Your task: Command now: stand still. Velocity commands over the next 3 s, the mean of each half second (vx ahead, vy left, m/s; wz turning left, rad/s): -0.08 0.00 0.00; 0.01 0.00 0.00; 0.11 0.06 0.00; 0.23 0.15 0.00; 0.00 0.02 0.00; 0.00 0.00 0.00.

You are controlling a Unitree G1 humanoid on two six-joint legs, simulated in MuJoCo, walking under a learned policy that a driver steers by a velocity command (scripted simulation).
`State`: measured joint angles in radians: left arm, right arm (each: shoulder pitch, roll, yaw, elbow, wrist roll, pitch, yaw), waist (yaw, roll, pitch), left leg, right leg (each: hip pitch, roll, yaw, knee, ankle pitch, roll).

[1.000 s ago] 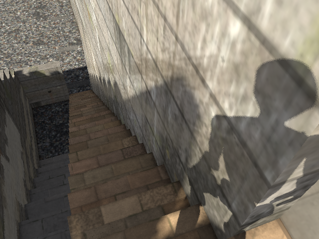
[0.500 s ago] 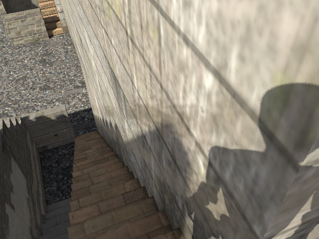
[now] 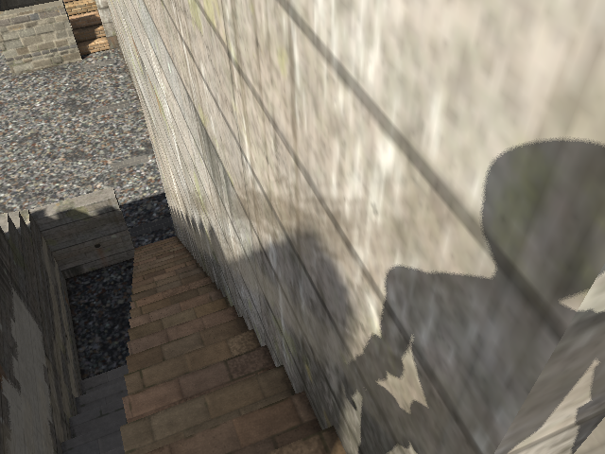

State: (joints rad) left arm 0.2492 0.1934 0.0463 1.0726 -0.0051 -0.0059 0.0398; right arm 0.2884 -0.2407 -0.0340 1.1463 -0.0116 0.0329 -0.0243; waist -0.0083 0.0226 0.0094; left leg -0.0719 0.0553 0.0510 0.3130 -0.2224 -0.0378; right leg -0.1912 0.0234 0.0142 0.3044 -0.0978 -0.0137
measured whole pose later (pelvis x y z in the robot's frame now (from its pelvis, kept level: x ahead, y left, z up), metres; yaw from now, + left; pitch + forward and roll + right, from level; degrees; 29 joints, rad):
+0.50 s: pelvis -0.02 -0.01 +0.00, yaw +0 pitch -1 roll +1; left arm 0.25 0.22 0.04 1.02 0.00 0.01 0.02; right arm 0.17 -0.24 -0.03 1.06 -0.02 0.08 0.00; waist -0.02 0.02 0.02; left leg -0.14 0.05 0.04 0.37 -0.24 -0.02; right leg -0.25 0.02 0.01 0.35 -0.09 -0.02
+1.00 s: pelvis -0.01 +0.00 +0.00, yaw +0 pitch -1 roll +0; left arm 0.28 0.19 0.04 1.09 0.00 -0.01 0.02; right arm 0.26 -0.21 -0.02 1.12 -0.01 0.03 -0.01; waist -0.03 0.01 0.01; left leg -0.09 0.06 0.05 0.33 -0.22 -0.04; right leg -0.20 0.03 0.02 0.28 -0.07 -0.02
